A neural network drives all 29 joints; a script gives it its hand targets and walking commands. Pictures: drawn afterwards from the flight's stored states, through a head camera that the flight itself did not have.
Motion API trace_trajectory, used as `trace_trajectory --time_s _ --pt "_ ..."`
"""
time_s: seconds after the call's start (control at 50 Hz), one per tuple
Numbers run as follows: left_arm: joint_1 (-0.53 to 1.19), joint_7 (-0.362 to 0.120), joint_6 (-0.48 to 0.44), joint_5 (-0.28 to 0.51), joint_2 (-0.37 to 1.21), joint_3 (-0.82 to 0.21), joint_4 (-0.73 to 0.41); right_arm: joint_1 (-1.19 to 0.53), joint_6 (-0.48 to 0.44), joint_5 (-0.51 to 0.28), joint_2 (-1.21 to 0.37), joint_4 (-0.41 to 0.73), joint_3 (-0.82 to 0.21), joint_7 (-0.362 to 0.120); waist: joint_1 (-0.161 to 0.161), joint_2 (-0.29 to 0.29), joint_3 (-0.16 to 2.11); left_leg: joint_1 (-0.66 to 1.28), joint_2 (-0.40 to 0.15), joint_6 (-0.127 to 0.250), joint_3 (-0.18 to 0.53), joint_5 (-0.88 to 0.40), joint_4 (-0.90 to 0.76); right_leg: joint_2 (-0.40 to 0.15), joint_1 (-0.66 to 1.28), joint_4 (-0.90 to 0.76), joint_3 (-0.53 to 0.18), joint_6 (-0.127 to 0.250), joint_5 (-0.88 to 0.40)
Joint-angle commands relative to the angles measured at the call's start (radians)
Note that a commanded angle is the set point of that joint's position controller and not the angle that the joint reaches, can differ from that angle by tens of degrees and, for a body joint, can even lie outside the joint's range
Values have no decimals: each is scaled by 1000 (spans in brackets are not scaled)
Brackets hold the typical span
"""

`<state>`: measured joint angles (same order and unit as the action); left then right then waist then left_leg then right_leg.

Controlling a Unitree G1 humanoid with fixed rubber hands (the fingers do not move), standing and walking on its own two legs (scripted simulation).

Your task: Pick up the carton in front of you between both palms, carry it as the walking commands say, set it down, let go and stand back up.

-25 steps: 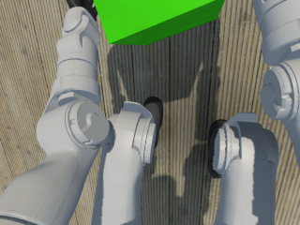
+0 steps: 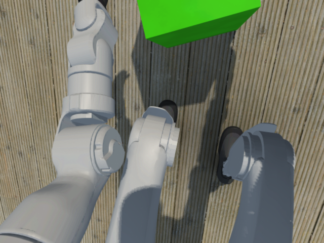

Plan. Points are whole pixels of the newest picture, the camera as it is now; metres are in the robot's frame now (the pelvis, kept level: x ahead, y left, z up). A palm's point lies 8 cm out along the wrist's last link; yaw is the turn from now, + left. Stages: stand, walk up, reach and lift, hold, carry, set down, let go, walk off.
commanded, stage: set down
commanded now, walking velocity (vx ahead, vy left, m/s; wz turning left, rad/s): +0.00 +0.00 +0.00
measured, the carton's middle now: out of the picture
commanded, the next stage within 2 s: let go in 0.70 s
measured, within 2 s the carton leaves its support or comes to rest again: neither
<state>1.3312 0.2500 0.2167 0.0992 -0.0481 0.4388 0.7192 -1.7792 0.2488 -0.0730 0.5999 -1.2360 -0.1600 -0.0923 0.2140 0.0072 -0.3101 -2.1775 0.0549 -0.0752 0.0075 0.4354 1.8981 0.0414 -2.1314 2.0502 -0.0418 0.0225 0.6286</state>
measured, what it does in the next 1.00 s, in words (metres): rises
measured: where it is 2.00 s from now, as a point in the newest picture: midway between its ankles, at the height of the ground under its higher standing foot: (194, 150)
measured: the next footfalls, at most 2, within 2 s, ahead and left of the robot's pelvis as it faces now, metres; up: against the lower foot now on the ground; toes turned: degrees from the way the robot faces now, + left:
none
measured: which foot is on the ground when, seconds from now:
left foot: down 0.00-1.00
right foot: down 0.00-1.00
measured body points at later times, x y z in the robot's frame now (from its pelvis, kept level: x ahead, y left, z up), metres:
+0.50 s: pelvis +0.02 +0.00 +0.13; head +0.38 -0.02 +0.40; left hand +0.52 +0.22 +0.02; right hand +0.65 -0.15 +0.02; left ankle +0.15 +0.13 -0.40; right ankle +0.08 -0.11 -0.40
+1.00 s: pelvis +0.06 +0.00 +0.25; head +0.35 -0.03 +0.59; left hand +0.47 +0.20 +0.13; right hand +0.58 -0.18 +0.13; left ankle +0.15 +0.13 -0.40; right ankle +0.08 -0.11 -0.40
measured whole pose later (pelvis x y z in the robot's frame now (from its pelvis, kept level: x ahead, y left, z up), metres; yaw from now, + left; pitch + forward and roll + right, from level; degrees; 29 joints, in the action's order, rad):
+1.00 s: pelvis +0.06 +0.00 +0.25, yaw -5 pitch +43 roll +1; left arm 0.69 0.03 0.20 -0.12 0.02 0.38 0.46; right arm -1.07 0.22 0.20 0.28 -0.85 0.24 -0.02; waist 0.17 -0.02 0.04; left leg -1.44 -0.01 -0.04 0.02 0.23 0.92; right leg 0.07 -1.40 1.00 -0.06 0.01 0.34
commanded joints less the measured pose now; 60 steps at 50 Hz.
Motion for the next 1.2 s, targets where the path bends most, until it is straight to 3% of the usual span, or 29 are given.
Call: trace_trajectory --time_s 0.0,0.3,0.66,0.72,0.84,0.9,0.94,0.98,1.04,1.12,1.18 --pt "177 6 4 -6 -88 -14 -169 -299 -14 22 106 116 59 -8 44 -179 1257 797 16 -12 -126 -356 -139 3 481 -280 33 15 -239" --pt "40 -10 63 -72 -51 32 -274 -204 30 97 57 223 133 -48 73 -291 1381 828 28 -11 -133 -432 -417 39 788 -535 41 -9 -395" --pt "-102 -59 73 -114 -16 51 -321 -66 36 163 4 244 222 -61 80 -272 1318 1005 12 -17 -136 -522 -750 48 1110 -876 20 -21 -542" --pt "-133 -76 63 -135 6 51 -319 -13 25 192 -11 228 261 -62 59 -248 1284 1052 11 -20 -132 -536 -798 48 1132 -934 16 -19 -568" --pt "-342 -138 10 -194 18 19 -341 235 -12 256 -119 318 352 -22 26 -215 1396 1207 25 -11 -131 -678 -874 53 1290 -1023 3 -32 -811" --pt "-496 -185 -25 -221 -19 -14 -370 407 -34 275 -211 432 394 33 9 -215 1459 1231 35 -3 -129 -711 -914 46 1425 -1057 -13 -45 -966" --pt "-580 -221 -44 -229 -49 -41 -384 499 -47 276 -266 512 414 82 -2 -212 1458 1232 34 6 -124 -683 -947 41 1491 -1089 -23 -52 -1000" --pt "-649 -255 -57 -223 -77 -73 -380 581 -58 268 -313 581 422 128 -8 -203 1405 1254 28 16 -113 -632 -984 39 1506 -1132 -26 -56 -949" --pt "-741 -299 -70 -200 -106 -135 -362 718 -76 254 -362 648 412 175 -21 -167 1268 1378 11 34 -93 -566 -1034 44 1424 -1219 -8 -60 -742" --pt "-906 -344 -87 -177 -149 -202 -324 939 -99 240 -391 691 403 199 -37 -115 1068 1562 -7 46 -71 -440 -1109 43 1343 -1332 21 -52 -437" --pt "-1022 -361 -110 -144 -173 -267 -318 1070 -127 209 -390 706 385 199 -48 -82 945 1652 -18 51 -49 -381 -1164 36 1353 -1388 28 -40 -336"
